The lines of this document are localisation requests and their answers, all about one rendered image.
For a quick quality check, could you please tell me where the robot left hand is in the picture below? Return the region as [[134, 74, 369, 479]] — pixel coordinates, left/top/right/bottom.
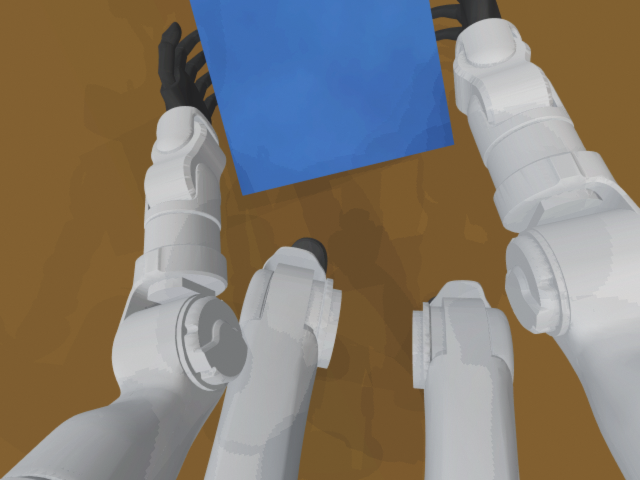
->
[[158, 22, 218, 125]]

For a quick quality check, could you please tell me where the robot left upper arm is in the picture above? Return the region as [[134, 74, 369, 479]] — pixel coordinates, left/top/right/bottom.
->
[[0, 294, 248, 480]]

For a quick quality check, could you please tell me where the robot right upper arm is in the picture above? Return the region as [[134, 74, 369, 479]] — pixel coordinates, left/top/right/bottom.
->
[[505, 208, 640, 480]]

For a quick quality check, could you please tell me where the robot right hand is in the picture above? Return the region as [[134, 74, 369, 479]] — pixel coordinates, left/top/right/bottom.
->
[[431, 0, 502, 41]]

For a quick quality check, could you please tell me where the carton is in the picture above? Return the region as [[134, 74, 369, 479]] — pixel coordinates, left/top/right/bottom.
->
[[190, 0, 454, 196]]

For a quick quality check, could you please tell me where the robot right shin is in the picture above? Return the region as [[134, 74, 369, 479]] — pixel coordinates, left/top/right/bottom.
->
[[429, 280, 514, 381]]

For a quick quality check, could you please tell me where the robot left forearm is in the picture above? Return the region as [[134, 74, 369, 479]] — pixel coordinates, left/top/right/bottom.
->
[[112, 106, 228, 371]]

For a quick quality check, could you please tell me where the robot left foot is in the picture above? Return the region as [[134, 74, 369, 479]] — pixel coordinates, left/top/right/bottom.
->
[[292, 237, 327, 273]]

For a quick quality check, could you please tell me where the robot right forearm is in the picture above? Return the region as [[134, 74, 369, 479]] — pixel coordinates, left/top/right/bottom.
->
[[453, 18, 640, 233]]

